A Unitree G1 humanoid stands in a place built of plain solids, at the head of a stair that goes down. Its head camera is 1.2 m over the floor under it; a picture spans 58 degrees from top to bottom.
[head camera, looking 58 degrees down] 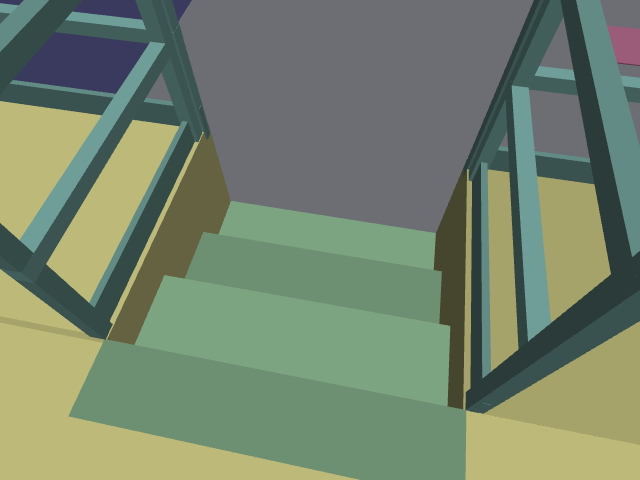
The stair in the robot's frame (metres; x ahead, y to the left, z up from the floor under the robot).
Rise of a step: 0.17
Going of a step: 0.30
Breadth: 1.02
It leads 11 degrees to the right of straight ahead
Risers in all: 4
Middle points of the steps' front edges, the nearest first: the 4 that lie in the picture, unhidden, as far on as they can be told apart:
0.32 0.12 0.00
0.62 0.06 -0.17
0.91 0.00 -0.34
1.20 -0.05 -0.51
